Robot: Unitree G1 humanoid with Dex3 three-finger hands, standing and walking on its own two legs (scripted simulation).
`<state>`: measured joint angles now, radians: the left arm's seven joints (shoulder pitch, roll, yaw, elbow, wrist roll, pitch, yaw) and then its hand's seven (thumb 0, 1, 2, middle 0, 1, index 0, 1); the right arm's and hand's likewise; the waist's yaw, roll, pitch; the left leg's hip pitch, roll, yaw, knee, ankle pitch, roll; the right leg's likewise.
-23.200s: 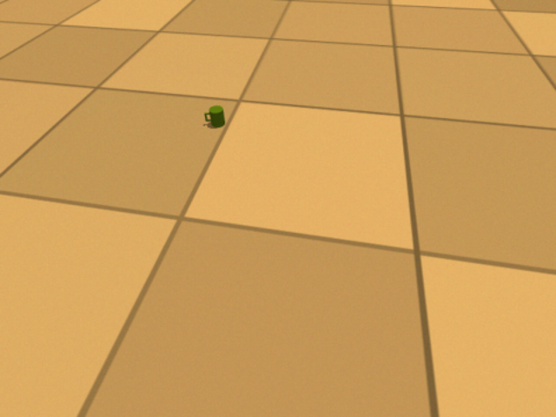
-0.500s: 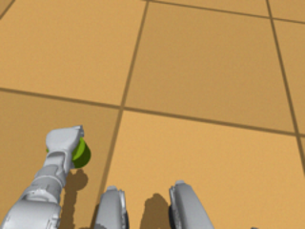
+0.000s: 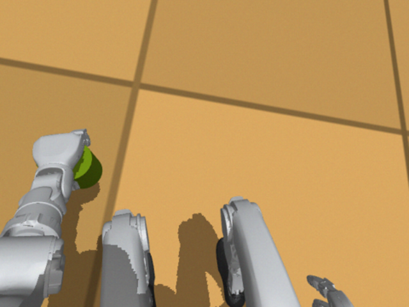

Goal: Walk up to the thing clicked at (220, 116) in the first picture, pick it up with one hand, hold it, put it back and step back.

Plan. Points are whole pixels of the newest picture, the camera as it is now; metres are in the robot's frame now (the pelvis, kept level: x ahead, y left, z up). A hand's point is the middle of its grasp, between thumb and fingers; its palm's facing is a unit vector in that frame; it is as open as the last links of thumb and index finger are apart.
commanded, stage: crouch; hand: left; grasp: from above
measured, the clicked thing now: (70, 166) +0.43 +0.27 -0.23
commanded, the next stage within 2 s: lower in 0.68 s
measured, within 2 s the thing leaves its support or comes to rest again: rests again in 1.38 s
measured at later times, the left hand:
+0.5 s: hand (78, 163) +0.44 +0.26 -0.25, palm faces -0.48 -0.05 -0.88, open 11.2 cm
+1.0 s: hand (83, 163) +0.45 +0.26 -0.29, palm faces -0.50 -0.05 -0.86, open 11.1 cm
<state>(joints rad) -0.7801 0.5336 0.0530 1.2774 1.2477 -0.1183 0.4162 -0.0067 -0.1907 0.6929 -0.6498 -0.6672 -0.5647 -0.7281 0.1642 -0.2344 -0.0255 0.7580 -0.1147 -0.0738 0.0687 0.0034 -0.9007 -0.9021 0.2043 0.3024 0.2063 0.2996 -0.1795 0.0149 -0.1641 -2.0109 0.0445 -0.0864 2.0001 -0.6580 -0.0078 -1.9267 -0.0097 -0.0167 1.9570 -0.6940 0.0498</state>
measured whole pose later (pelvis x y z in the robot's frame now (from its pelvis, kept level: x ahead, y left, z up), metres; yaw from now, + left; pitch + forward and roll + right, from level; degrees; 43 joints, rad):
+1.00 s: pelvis -0.01 +0.00 -0.11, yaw -3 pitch +35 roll -8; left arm -0.98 0.73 0.10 1.48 1.26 -0.17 0.38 0.01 -0.17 0.66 -0.64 -0.68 -0.57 -0.72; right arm 0.16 -0.27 0.07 0.76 -0.14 -0.08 0.13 0.00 -0.91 -0.90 0.20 0.30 0.20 0.30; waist -0.25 -0.02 -0.03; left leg -2.30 0.04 -0.15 2.35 -0.66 -0.02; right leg -2.21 0.03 -0.04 2.28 -0.69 0.06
